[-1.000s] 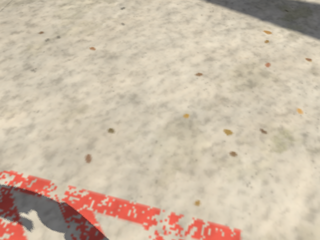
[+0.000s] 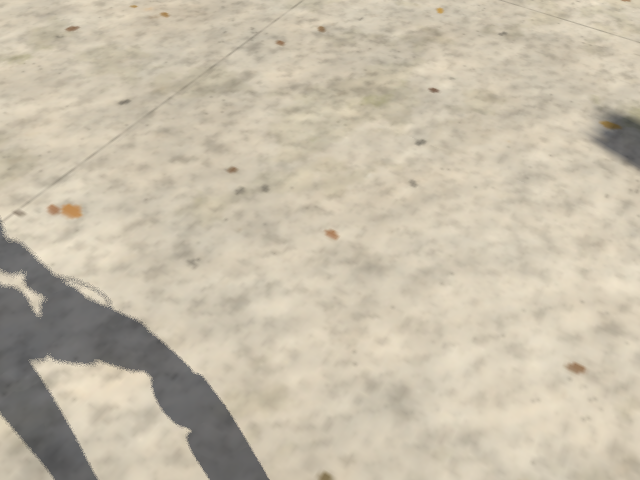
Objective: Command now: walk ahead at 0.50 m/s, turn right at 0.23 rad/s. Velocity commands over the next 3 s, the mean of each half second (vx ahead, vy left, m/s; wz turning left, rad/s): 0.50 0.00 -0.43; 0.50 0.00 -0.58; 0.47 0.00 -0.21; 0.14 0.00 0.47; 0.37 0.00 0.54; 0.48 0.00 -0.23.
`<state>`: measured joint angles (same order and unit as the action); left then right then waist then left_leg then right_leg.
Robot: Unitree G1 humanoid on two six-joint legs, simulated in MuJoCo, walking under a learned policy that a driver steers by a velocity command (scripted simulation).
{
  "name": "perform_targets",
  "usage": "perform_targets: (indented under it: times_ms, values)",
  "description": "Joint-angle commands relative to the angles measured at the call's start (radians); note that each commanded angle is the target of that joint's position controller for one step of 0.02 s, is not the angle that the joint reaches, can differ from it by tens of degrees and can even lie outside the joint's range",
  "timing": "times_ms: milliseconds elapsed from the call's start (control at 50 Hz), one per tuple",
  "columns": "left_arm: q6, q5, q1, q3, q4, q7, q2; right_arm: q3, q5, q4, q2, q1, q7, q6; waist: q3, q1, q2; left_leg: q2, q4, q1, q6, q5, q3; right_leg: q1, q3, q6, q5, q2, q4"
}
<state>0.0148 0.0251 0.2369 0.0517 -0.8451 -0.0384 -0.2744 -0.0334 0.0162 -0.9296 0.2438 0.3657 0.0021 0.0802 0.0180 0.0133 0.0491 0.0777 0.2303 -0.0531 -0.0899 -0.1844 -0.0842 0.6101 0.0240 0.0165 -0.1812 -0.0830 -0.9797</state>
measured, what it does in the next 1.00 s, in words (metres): walks ahead, turning right: right foot, then left foot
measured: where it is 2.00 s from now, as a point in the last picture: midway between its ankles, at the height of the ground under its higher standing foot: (485, 346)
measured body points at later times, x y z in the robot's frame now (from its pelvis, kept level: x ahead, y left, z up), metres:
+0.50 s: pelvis +0.27 -0.07 -0.01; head +0.30 -0.08 +0.44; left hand +0.38 +0.19 -0.13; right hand +0.33 -0.35 -0.13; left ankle +0.36 +0.09 -0.67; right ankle +0.26 -0.11 -0.75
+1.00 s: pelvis +0.54 -0.10 +0.00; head +0.57 -0.10 +0.45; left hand +0.78 +0.08 -0.13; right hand +0.47 -0.38 -0.11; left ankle +0.60 -0.02 -0.75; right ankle +0.47 -0.20 -0.67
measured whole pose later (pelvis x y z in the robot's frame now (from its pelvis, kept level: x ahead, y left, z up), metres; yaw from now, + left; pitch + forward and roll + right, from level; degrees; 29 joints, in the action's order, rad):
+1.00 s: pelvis +0.54 -0.10 +0.00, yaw -34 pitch +1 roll +1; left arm 0.00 0.03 0.25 0.07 -0.77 -0.04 -0.32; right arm -0.03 0.02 -0.80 0.26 0.27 -0.01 0.08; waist 0.03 0.00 0.06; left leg 0.01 0.35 -0.18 -0.04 -0.19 -0.11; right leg 0.54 0.03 0.05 -0.29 -0.01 -1.11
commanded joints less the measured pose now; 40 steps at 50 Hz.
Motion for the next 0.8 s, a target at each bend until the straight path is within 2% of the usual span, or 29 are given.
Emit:
perform_targets:
  times_ms: [20,80,140,180,220,240,260,280,300,320,340,360,380,400,440,480,560,640,680,720,740,760,780,800]
  values:
    - [0.004,-0.002,-0.042,0.007,0.057,-0.003,-0.036,-0.02,0.001,0.038,0.108,-0.01,-0.004,0.024,0.067,-0.008,-0.098,-0.275,-0.144,-0.025,-0.096,0.23,0.107,0.076,0.019,-0.005,0.116,0.002,0.072]
    - [0.009,0.001,-0.133,-0.005,0.086,-0.008,-0.02,-0.017,0.002,0.02,0.106,0.01,-0.009,0.029,0.083,0.014,-0.099,-0.272,-0.139,0.006,-0.079,0.305,0.034,0.052,-0.035,0.008,0.194,0.013,0.205]
    - [0.013,0.006,-0.213,-0.013,0.125,-0.014,-0.016,-0.016,0.005,-0.012,0.115,0.061,-0.021,0.024,0.099,0.039,-0.095,-0.297,-0.098,0.1,-0.064,0.42,-0.01,0.046,-0.091,0.043,0.173,0.027,0.31]
    - [0.015,0.007,-0.212,-0.012,0.136,-0.015,-0.022,-0.019,0.009,-0.023,0.131,0.062,-0.028,0.017,0.085,0.027,-0.104,-0.309,-0.016,0.162,-0.046,0.617,-0.043,0.005,-0.129,0.079,0.1,0.058,0.356]
    - [0.015,0.01,-0.134,-0.002,0.12,-0.008,-0.04,-0.025,0.014,-0.024,0.159,0.047,-0.035,0.009,0.024,-0.013,-0.135,-0.314,0.155,0.202,-0.03,0.945,-0.077,-0.108,-0.177,0.124,-0.006,0.124,0.367]
    - [0.019,0.013,-0.039,0.009,0.094,-0.004,-0.058,-0.029,0.017,-0.022,0.173,0.041,-0.036,0.0,-0.034,-0.053,-0.138,-0.314,0.312,0.198,-0.025,1.02,-0.092,-0.209,-0.186,0.148,-0.047,0.161,0.389]
    - [0.026,0.021,0.111,0.026,0.048,0.002,-0.087,-0.031,0.013,-0.012,0.181,0.032,-0.036,-0.007,-0.115,-0.121,-0.117,-0.294,0.53,0.106,-0.007,0.914,-0.113,-0.412,-0.155,0.182,-0.019,0.176,0.462]
    - [0.027,0.031,0.26,0.058,0.019,0.017,-0.179,-0.022,0.01,0.024,0.153,0.028,-0.033,-0.003,-0.221,-0.177,-0.017,-0.252,0.845,-0.118,0.017,0.552,-0.123,-0.665,0.101,0.249,-0.095,-0.013,0.494]
    - [0.014,0.007,0.204,0.083,0.037,0.023,-0.268,-0.013,-0.009,0.083,0.076,0.049,-0.011,0.009,-0.297,-0.099,0.244,0.005,1.214,-0.553,0.073,-0.31,-0.044,-0.925,0.698,0.421,-0.035,-0.267,0.64]
    - [0.005,-0.025,0.177,0.083,0.04,0.021,-0.248,-0.023,0.012,0.096,0.145,-0.041,-0.006,0.02,-0.261,-0.124,0.047,-0.059,1.251,-0.667,0.059,-0.263,0.143,-0.9,0.667,0.416,0.004,-0.25,0.679]
    - [0.004,-0.024,0.123,0.071,0.042,0.028,-0.201,-0.017,0.001,0.118,0.129,-0.098,-0.001,0.034,-0.137,-0.101,-0.012,-0.111,1.196,-0.69,0.056,-0.175,0.146,-0.775,0.527,0.387,0.068,-0.232,0.688]
    - [0.006,-0.019,0.095,0.057,0.033,0.03,-0.143,-0.016,-0.002,0.117,0.12,-0.096,-0.003,0.039,-0.042,-0.056,-0.09,-0.147,1.09,-0.64,0.061,-0.132,0.136,-0.628,0.433,0.339,0.18,-0.189,0.712]
    - [0.012,-0.021,0.068,0.049,0.032,0.034,-0.119,-0.016,0.012,0.124,0.111,-0.108,-0.004,0.025,-0.007,-0.025,-0.098,-0.17,1.014,-0.587,0.074,-0.132,0.142,-0.537,0.361,0.307,0.247,-0.137,0.723]
    - [0.018,-0.023,0.046,0.043,0.036,0.036,-0.104,-0.012,0.027,0.119,0.1,-0.083,-0.002,0.004,-0.01,0.001,-0.082,-0.176,0.971,-0.527,0.089,-0.13,0.137,-0.48,0.303,0.289,0.288,-0.1,0.738]
    - [0.036,-0.027,0.065,0.045,0.03,0.032,-0.117,-0.009,0.036,0.128,0.084,-0.077,0.003,-0.029,-0.021,0.014,-0.053,-0.172,0.901,-0.5,0.114,-0.127,0.116,-0.438,0.259,0.289,0.351,-0.064,0.75]
    - [0.042,-0.026,0.089,0.051,0.027,0.032,-0.143,-0.007,0.035,0.154,0.076,-0.131,0.007,-0.041,-0.005,0.007,-0.036,-0.172,0.81,-0.528,0.135,-0.067,0.097,-0.415,0.239,0.279,0.327,-0.037,0.771]
    - [0.036,-0.028,0.156,0.055,0.02,0.032,-0.147,-0.002,0.027,0.215,0.076,-0.302,0.014,-0.04,0.022,-0.055,-0.001,-0.16,0.589,-0.58,0.156,0.108,0.088,-0.451,0.244,0.227,0.291,-0.002,0.767]
    - [0.031,-0.019,0.219,0.058,0.015,0.039,-0.155,0.006,0.017,0.258,0.081,-0.414,0.019,-0.03,0.012,-0.104,0.013,-0.124,0.453,-0.584,0.147,0.165,0.091,-0.546,0.284,0.209,0.364,-0.013,0.71]
    - [0.029,-0.01,0.227,0.06,0.019,0.044,-0.164,0.007,0.012,0.278,0.092,-0.444,0.019,-0.023,0.013,-0.11,0.02,-0.105,0.398,-0.558,0.134,0.138,0.098,-0.579,0.316,0.202,0.404,-0.029,0.671]
    - [0.03,-0.006,0.185,0.064,0.037,0.051,-0.179,0.001,0.009,0.274,0.117,-0.39,0.016,-0.014,0.006,-0.069,0.033,-0.088,0.322,-0.44,0.111,0.082,0.115,-0.561,0.349,0.172,0.424,-0.04,0.626]
    - [0.032,-0.004,0.151,0.066,0.048,0.051,-0.19,-0.007,0.008,0.255,0.135,-0.318,0.011,-0.008,-0.014,-0.032,0.038,-0.066,0.291,-0.322,0.095,0.039,0.11,-0.525,0.355,0.153,0.475,-0.033,0.576]
    - [0.038,-0.008,0.129,0.065,0.053,0.046,-0.194,-0.018,0.01,0.221,0.157,-0.201,0.001,0.001,-0.066,0.026,0.011,-0.048,0.235,-0.159,0.074,0.035,0.099,-0.49,0.338,0.131,0.519,0.006,0.455]
    - [0.048,-0.019,0.127,0.055,0.061,0.035,-0.159,-0.034,0.025,0.199,0.21,-0.065,-0.013,0.015,-0.164,0.089,-0.067,-0.157,0.191,0.055,0.033,-0.023,0.199,-0.402,0.278,0.103,0.423,0.075,0.236]
    - [0.055,-0.042,0.172,0.029,0.094,0.034,-0.061,-0.051,0.047,0.207,0.288,0.052,-0.03,0.012,-0.307,0.103,-0.213,-0.433,0.146,0.301,-0.028,-0.211,0.514,-0.205,0.156,0.073,-0.025,0.17,-0.048]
